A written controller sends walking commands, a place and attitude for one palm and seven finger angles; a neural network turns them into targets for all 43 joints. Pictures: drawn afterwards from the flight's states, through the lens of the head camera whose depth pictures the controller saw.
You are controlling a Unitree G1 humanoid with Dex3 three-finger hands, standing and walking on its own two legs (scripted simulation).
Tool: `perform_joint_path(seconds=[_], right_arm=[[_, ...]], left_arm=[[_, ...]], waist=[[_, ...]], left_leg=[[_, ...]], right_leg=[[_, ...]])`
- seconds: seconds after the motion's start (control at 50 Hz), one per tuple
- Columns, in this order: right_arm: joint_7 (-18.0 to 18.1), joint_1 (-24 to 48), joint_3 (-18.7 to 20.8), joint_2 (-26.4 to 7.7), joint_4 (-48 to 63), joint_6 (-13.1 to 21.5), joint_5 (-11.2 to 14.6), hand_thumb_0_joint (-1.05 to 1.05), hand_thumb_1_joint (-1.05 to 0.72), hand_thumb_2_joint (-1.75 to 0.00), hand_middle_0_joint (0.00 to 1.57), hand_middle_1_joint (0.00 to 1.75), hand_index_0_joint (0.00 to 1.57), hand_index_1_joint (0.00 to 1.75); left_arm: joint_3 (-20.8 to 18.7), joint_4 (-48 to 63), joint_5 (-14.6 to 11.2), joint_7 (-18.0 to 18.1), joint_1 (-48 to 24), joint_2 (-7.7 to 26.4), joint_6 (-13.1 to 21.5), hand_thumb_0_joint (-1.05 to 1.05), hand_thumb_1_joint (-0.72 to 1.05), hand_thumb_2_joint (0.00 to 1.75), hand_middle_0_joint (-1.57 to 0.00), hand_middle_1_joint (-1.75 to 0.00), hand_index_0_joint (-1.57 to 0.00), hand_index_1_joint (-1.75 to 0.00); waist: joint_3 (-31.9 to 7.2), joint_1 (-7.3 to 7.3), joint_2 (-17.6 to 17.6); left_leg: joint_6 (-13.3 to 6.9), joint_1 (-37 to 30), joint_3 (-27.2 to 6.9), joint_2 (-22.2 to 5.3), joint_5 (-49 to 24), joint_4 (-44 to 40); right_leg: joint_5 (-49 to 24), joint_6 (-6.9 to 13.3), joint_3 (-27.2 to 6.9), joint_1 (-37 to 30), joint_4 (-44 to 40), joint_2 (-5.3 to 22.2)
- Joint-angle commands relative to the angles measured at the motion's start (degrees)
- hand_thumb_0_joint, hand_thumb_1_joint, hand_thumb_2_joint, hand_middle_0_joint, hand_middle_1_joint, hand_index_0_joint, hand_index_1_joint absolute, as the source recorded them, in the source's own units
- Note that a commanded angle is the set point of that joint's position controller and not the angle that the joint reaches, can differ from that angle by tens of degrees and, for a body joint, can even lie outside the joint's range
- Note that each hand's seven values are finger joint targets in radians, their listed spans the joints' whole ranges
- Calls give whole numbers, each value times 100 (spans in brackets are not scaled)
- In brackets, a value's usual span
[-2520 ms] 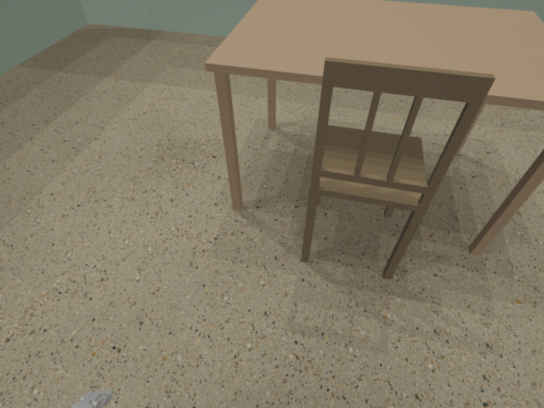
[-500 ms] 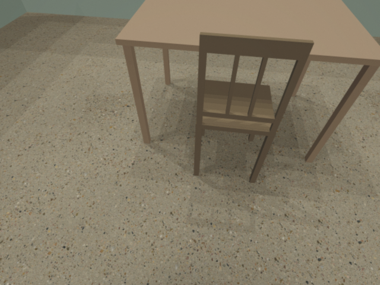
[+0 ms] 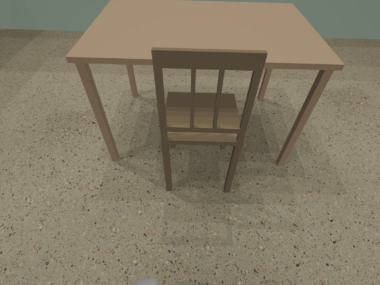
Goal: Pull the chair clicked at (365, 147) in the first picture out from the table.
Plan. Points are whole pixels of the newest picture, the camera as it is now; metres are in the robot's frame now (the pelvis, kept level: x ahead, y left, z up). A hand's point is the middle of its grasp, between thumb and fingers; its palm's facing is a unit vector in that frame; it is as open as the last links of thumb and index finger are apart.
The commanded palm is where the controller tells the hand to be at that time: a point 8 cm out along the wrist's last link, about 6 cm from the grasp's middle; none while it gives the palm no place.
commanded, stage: take the last steps up to it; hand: left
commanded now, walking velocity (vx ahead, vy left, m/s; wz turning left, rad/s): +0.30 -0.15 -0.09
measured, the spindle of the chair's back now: (192, 100) +0.78 +0.05 -0.08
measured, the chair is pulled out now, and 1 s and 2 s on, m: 0.00 0.00 0.00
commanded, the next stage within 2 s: come to a stop and stand still in 0.68 s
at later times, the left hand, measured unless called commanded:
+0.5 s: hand (125, 251) +0.23 +0.19 -0.17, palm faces -0.03 -0.99 -0.14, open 7.4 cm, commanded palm none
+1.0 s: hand (182, 188) +0.42 +0.06 -0.15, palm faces -0.03 -0.96 -0.26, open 7.2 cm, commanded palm none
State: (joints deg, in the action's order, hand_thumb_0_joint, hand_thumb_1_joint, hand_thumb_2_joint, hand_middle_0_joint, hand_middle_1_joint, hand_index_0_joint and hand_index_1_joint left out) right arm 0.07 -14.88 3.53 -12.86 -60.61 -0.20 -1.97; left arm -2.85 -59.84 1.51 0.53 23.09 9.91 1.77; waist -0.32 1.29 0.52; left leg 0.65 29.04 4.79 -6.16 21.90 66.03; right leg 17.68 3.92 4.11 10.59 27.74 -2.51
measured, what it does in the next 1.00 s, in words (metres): walks ahead: left foot, then right foot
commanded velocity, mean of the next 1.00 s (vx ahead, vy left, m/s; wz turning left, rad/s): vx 0.11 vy -0.03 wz -0.01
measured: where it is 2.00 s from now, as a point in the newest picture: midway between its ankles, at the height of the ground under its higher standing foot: outside the picture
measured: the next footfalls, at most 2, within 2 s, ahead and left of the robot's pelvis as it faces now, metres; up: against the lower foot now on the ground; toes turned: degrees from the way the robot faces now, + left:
left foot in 0.24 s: +0.21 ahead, +0.11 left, +0.00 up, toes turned +6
right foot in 0.74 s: +0.41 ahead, -0.19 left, +0.00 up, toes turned -11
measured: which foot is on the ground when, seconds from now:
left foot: up 0.00-0.22, down 0.24-0.74, up 0.76-1.00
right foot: down 0.00-0.24, up 0.26-0.72, down 0.74-1.00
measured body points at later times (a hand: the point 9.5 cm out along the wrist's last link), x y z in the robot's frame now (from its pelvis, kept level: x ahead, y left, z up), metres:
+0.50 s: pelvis +0.19 +0.01 +0.01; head +0.21 +0.04 +0.46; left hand +0.24 +0.25 -0.16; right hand +0.16 -0.23 -0.12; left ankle +0.17 +0.11 -0.74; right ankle +0.20 -0.16 -0.64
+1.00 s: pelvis +0.33 -0.12 +0.00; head +0.35 -0.15 +0.45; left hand +0.42 +0.11 -0.13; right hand +0.33 -0.35 -0.17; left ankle +0.31 +0.02 -0.65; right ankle +0.37 -0.18 -0.74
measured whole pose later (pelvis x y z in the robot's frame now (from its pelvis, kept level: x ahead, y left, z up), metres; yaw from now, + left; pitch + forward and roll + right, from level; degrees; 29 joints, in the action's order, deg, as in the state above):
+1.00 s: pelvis +0.33 -0.12 +0.00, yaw -4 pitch +0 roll +1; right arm 2.3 -13.6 3.3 -10.3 -60.8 -2.0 -0.9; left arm -2.3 -58.6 0.8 2.5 9.1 7.6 1.5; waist 2.8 -1.0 3.0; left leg 2.9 27.6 1.5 -1.2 23.6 63.5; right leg 9.6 5.0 7.8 17.0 26.2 0.0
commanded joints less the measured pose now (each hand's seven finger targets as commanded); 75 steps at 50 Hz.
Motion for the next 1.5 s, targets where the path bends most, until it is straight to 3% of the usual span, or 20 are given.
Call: perform_joint_path(seconds=[0.0,0.12,0.18,0.2,0.22,0.24,0.3,0.38,0.58,0.66,0.7,0.72,0.74,0.84,0.98,1.16,1.32,1.38,1.42,1.48], right_arm=[[-47,391,50,-80,573,153,42,0,-90,-90,20,30,20,30],[-34,826,37,14,776,283,80,0,-90,-90,20,30,20,30],[78,-427,94,-125,341,392,59,0,-90,-90,20,30,20,30],[160,-1201,197,-525,121,423,16,0,-90,-90,20,30,20,30],[215,-1721,325,-1156,7,438,-35,0,-90,-90,20,30,20,30],[253,-1677,292,-1226,32,365,45,0,-90,-90,20,30,20,30],[270,-606,83,-429,227,439,35,0,-90,-90,20,30,20,30],[269,-625,39,-100,128,582,60,0,-90,-90,20,30,20,30],[201,-1321,54,-419,-176,466,2,0,-90,-90,20,30,20,30],[189,-1128,138,-598,-206,382,-7,0,-90,-90,20,30,20,30],[136,-1079,126,-510,-247,360,55,0,-90,-90,20,30,20,30],[86,-1511,52,-69,-215,350,120,0,-90,-90,20,30,20,30],[134,-1435,-27,-1,-68,294,164,0,-90,-90,20,30,20,30],[219,-1283,-110,325,-372,71,132,0,-90,-90,20,30,20,30],[173,-357,108,-75,140,-422,62,0,-90,-90,20,30,20,30],[17,237,168,-235,466,-505,20,0,-90,-90,20,30,20,30],[-16,198,-13,-86,513,-219,127,0,-90,-90,20,30,20,30],[54,-667,-95,1,188,-85,164,0,-90,-90,20,30,20,30],[110,-593,-35,-489,277,-29,86,0,-90,-90,20,30,20,30],[263,261,-167,-333,370,22,69,0,-90,-90,20,30,20,30]], left_arm=[[-85,127,24,50,241,731,179,0,90,90,-20,-30,-20,-30],[-73,-111,52,83,441,666,153,0,90,90,-20,-30,-20,-30],[-114,-114,-3,35,173,673,121,0,90,90,-20,-30,-20,-30],[-114,-91,-39,-11,310,495,116,0,90,90,-20,-30,-20,-30],[-58,-2,-74,-97,616,194,88,0,90,90,-20,-30,-20,-30],[-96,119,0,-92,414,489,67,0,90,90,-20,-30,-20,-30],[-182,84,90,-173,-88,367,3,0,90,90,-20,-30,-20,-30],[-182,18,90,-230,98,70,-172,0,90,90,-20,-30,-20,-30],[-38,599,17,-298,-1649,135,-155,0,90,90,-20,-30,-20,-30],[-119,491,-20,-254,-1297,374,-65,0,90,90,-20,-30,-20,-30],[-243,-14,19,-201,103,749,63,0,90,90,-20,-30,-20,-30],[-393,-168,48,-116,655,1353,126,0,90,90,-20,-30,-20,-30],[-384,-189,-65,-71,761,1607,103,0,90,90,-20,-30,-20,-30],[-34,178,-68,112,-967,475,133,0,90,90,-20,-30,-20,-30],[-202,147,-57,338,-445,800,-61,0,90,90,-20,-30,-20,-30],[-204,384,28,326,-559,936,-160,0,90,90,-20,-30,-20,-30],[-262,333,114,207,-302,1168,-273,0,90,90,-20,-30,-20,-30],[-215,229,43,204,-422,1008,-307,0,90,90,-20,-30,-20,-30],[-85,243,-65,160,-342,424,-337,0,90,90,-20,-30,-20,-30],[-77,12,28,168,-333,391,-405,0,90,90,-20,-30,-20,-30]], waist=[[605,-178,-348],[543,-30,-511],[76,-600,-260],[-406,-837,416],[-748,-795,1945],[-627,-760,1415],[622,-275,445],[342,-18,444],[762,-490,795],[431,-289,869],[-449,322,17],[-1261,424,-1706],[-1488,324,-1922],[-242,-391,-214],[-286,-34,-594],[-134,-45,-986],[-126,195,-1251],[-263,-121,-723],[121,-47,1232],[621,179,1247]], left_leg=[[39,652,-43,-113,-563,-488],[-101,198,2,-23,-335,-2153],[-219,-1891,254,331,-1098,-3456],[-375,-3143,-625,-300,-983,-3882],[-929,-4068,-3167,-2042,-870,-4756],[-1257,-3604,-3995,-2502,-371,-5332],[-1001,-1872,-2451,-1828,-532,-5555],[-770,-1777,-637,-1134,-2364,-5309],[-860,-2361,-150,-1060,-3105,-5217],[-714,-2183,-192,-1188,-3020,-4617],[-346,-1669,300,-610,-2584,-2831],[-129,-387,612,98,-15,-1066],[-161,10,-29,489,1476,202],[37,-692,-545,34,124,-6],[341,267,-782,468,120,391],[363,67,-820,507,-364,332],[108,-1188,-205,624,375,-2806],[-41,-2503,-119,660,-540,-4762],[-429,-1823,-1797,-701,148,-5704],[-645,-770,-1530,-707,-1150,-5745]], right_leg=[[-568,887,-1517,95,-1755,1431],[-1641,836,-1310,-474,-1373,1453],[-2401,520,-764,54,106,939],[-1771,284,-597,750,1432,583],[910,-85,-120,2260,3297,-84],[1268,-26,-713,2502,4318,47],[-34,-174,-839,2673,4770,687],[-690,-384,-611,2387,4266,728],[-901,-415,48,2436,1408,833],[-667,-188,166,1096,515,642],[-1160,-60,140,-936,-64,524],[-1548,308,-1573,-2322,-427,1938],[-2216,624,-2563,-2153,-940,2512],[-4600,427,-797,279,-900,1948],[-5598,625,-1032,-333,-630,2422],[-1621,490,-1189,351,-1182,2079],[711,411,-1458,326,-1756,1802],[837,-7,-1048,855,-1178,1376],[509,-422,-246,1308,268,604],[347,-418,-527,984,1742,424]])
